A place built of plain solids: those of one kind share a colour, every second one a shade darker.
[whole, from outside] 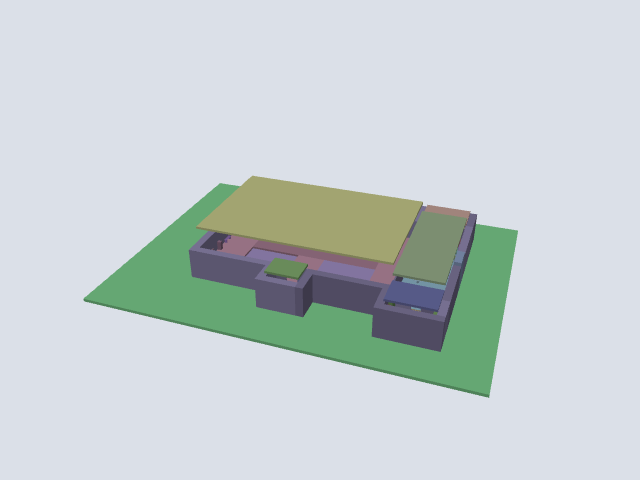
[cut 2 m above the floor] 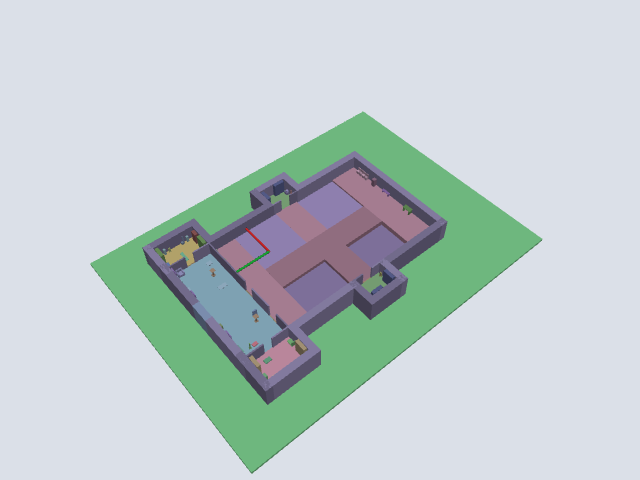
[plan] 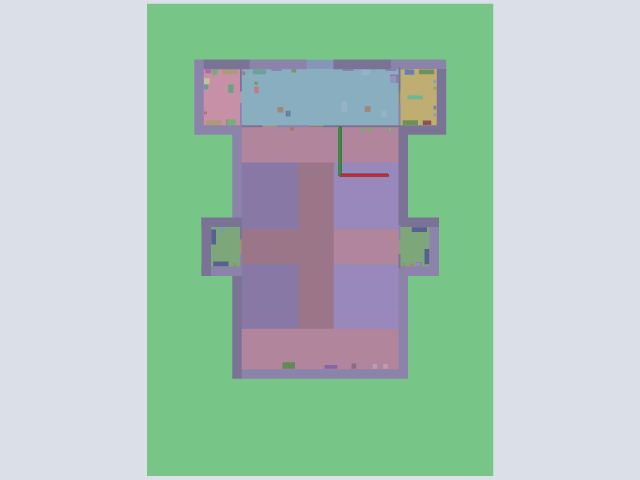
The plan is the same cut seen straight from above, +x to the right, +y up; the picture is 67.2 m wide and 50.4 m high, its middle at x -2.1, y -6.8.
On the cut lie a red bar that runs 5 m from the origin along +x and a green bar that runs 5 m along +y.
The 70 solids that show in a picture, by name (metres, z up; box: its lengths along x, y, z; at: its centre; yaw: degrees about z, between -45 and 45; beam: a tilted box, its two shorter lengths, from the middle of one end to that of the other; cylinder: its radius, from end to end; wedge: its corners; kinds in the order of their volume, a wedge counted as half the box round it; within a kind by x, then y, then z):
{
 "ground_under_all_1": {"box": [36.36, 49.6, 0.4], "at": [-2.08, -6.79, -1.53]},
 "wall_1": {"box": [1.0, 7.9, 4.17], "at": [-14.81, 8.19, 0.71]},
 "wall_2": {"box": [1.0, 6.15, 4.17], "at": [-14.06, -7.51, 0.71]},
 "wall_3": {"box": [5.0, 1.0, 4.17], "at": [-12.8, 4.74, 0.71]},
 "wall_4": {"box": [4.25, 1.0, 4.17], "at": [-12.43, -10.09, 0.71]},
 "wall_5": {"box": [4.25, 1.0, 4.17], "at": [-12.43, -4.93, 0.71]},
 "wall_6": {"box": [5.8, 1.0, 4.17], "at": [-12.4, 11.64, 0.71]},
 "wall_7": {"box": [1.0, 11.71, 4.17], "at": [-10.81, -15.51, 0.71]},
 "wall_8": {"box": [1.0, 10.61, 4.17], "at": [-10.81, -0.06, 0.71]},
 "wall_9": {"box": [0.2, 1.4, 4.17], "at": [-10.4, -8.96, 0.71]},
 "wall_10": {"box": [0.2, 1.53, 4.17], "at": [-10.4, -6.0, 0.71]},
 "wall_11": {"box": [0.2, 2.55, 4.17], "at": [-10.4, 6.31, 0.71]},
 "wall_12": {"box": [0.2, 2.55, 4.17], "at": [-10.4, 10.07, 0.71]},
 "wall_13": {"box": [2.38, 0.2, 4.17], "at": [-9.32, 5.14, 0.71]},
 "wall_14": {"box": [7.83, 1.0, 4.17], "at": [-7.39, 11.64, 0.71]},
 "wall_15": {"box": [3.38, 0.2, 4.17], "at": [-4.94, 5.14, 0.71]},
 "wall_16": {"box": [18.45, 1.0, 4.17], "at": [-2.08, -20.86, 0.71]},
 "wall_17": {"box": [8.1, 0.2, 4.17], "at": [2.3, 5.14, 0.71]},
 "wall_18": {"box": [7.83, 1.0, 4.17], "at": [3.23, 11.64, 0.71]},
 "wall_19": {"box": [0.2, 1.53, 4.17], "at": [6.25, -9.02, 0.71]},
 "wall_20": {"box": [0.2, 1.4, 4.17], "at": [6.25, -6.06, 0.71]},
 "wall_21": {"box": [0.2, 2.55, 4.17], "at": [6.25, 6.31, 0.71]},
 "wall_22": {"box": [0.2, 2.55, 4.17], "at": [6.25, 10.07, 0.71]},
 "wall_23": {"box": [1.0, 11.71, 4.17], "at": [6.65, -15.51, 0.71]},
 "wall_24": {"box": [1.0, 10.61, 4.17], "at": [6.65, -0.06, 0.71]},
 "wall_25": {"box": [5.8, 1.0, 4.17], "at": [8.24, 11.64, 0.71]},
 "wall_26": {"box": [4.25, 1.0, 4.17], "at": [8.27, -10.09, 0.71]},
 "wall_27": {"box": [4.25, 1.0, 4.17], "at": [8.27, -4.93, 0.71]},
 "wall_28": {"box": [5.0, 1.0, 4.17], "at": [8.64, 4.74, 0.71]},
 "wall_29": {"box": [1.0, 6.15, 4.17], "at": [9.9, -7.51, 0.71]},
 "wall_30": {"box": [1.0, 7.9, 4.17], "at": [10.65, 8.19, 0.71]},
 "floor_gang_1": {"box": [6.05, 3.7, 1.38], "at": [-7.38, -7.51, -0.69]},
 "floor_gang_2": {"box": [3.7, 17.45, 1.38], "at": [-2.5, -7.38, -0.69]},
 "floor_gang_3": {"box": [16.65, 4.35, 1.38], "at": [-2.08, -18.29, -0.69]},
 "floor_gang_4": {"box": [16.65, 3.8, 1.38], "at": [-2.08, 3.24, -0.69]},
 "floor_gang_5": {"box": [6.9, 3.7, 1.38], "at": [2.79, -7.51, -0.69]},
 "step_tier_1": {"box": [6.05, 6.75, 0.6], "at": [-7.38, -12.73, -1.08]},
 "step_tier_2": {"box": [6.05, 7.0, 0.84], "at": [-7.38, -2.16, -0.96]},
 "step_tier_3": {"box": [6.9, 6.75, 1.11], "at": [2.79, -12.73, -0.82]},
 "step_tier_4": {"box": [6.9, 7.0, 1.38], "at": [2.79, -2.16, -0.69]},
 "floor_foyer_1": {"box": [16.65, 6.1, 1.38], "at": [-2.08, 8.19, -0.69]},
 "ceil_hall_1": {"box": [16.65, 25.6, 0.3], "at": [-2.08, -7.66, 5.75]},
 "floor_side_1": {"box": [3.25, 4.35, 1.38], "at": [-12.03, -7.51, -0.69]},
 "floor_side_2": {"box": [3.25, 4.35, 1.38], "at": [7.87, -7.51, -0.69]},
 "floor_cloaks_1": {"box": [4.0, 6.1, 1.38], "at": [8.24, 8.19, -0.69]},
 "floor_store_1": {"box": [4.0, 6.1, 1.38], "at": [-12.4, 8.19, -0.69]},
 "ceil_foyer_1": {"box": [16.65, 6.1, 0.3], "at": [-2.08, 8.19, 4.35]},
 "door_leaf_1": {"box": [2.8, 0.97, 4.65], "at": [-2.08, 11.65, 0.94]},
 "ceil_cloaks_1": {"box": [4.0, 6.1, 0.3], "at": [8.24, 8.19, 3.4]},
 "ceil_store_1": {"box": [4.0, 6.1, 0.3], "at": [-12.4, 8.19, 3.4]},
 "shelves_side_1": {"box": [0.5, 1.6, 2.0], "at": [-13.28, -6.49, 1.0]},
 "shelves_side_2": {"box": [1.6, 0.5, 2.0], "at": [-12.51, -9.3, 1.0]},
 "shelves_side_3": {"box": [1.6, 0.5, 2.0], "at": [8.35, -5.71, 1.0]},
 "shelves_side_4": {"box": [0.5, 1.6, 2.0], "at": [9.12, -8.54, 1.0]},
 "ceil_side_1": {"box": [3.25, 4.35, 0.3], "at": [7.87, -7.51, 3.4]},
 "shelves_cloaks_1": {"box": [1.6, 0.5, 2.0], "at": [7.39, 5.52, 1.0]},
 "shelves_cloaks_2": {"box": [1.6, 0.5, 2.0], "at": [9.1, 10.86, 1.0]},
 "shelves_store_1": {"box": [1.6, 0.5, 2.0], "at": [-13.26, 5.52, 1.0]},
 "shelves_store_2": {"box": [1.6, 0.5, 2.0], "at": [-11.55, 10.86, 1.0]},
 "lockers_cloaks_1": {"box": [0.9, 0.48, 1.8], "at": [9.14, 5.51, 0.9]},
 "step_strewn_cloth_heap_1": {"box": [0.56, 0.89, 1.51], "at": [-11.45, 9.09, -0.62]},
 "step_strewn_board_pair_1": {"wedge": [[7.08, 7.99, -1.38], [7.08, 7.99, 0.08], [7.09, 8.39, -1.38], [7.09, 8.39, 0.08], [8.69, 7.96, -1.38], [8.69, 7.96, 0.08], [8.7, 8.36, -1.38], [8.7, 8.36, 0.08]]},
 "case_cloaks_1": {"box": [1.0, 0.55, 0.81], "at": [7.29, 10.84, 0.49]},
 "seat_stack_1": {"box": [0.5, 0.56, 1.21], "at": [1.47, -20.05, 0.6]},
 "bench_foyer_1": {"box": [1.4, 0.5, 0.46], "at": [-8.46, 10.86, 0.22]},
 "low_table_foyer_1": {"box": [0.6, 1.15, 0.04], "at": [0.45, 7.18, 0.41]},
 "low_table_foyer_2": {"box": [0.78, 0.6, 0.04], "at": [2.71, 10.81, 0.41]},
 "trestle_1": {"box": [1.32, 0.7, 0.04], "at": [-5.39, -19.98, 0.73]},
 "trolley_store_1": {"box": [1.0, 0.6, 0.06], "at": [-11.46, 5.57, 0.2]},
 "form_1": {"box": [1.36, 0.4, 0.05], "at": [-0.94, -20.12, 0.43]}
}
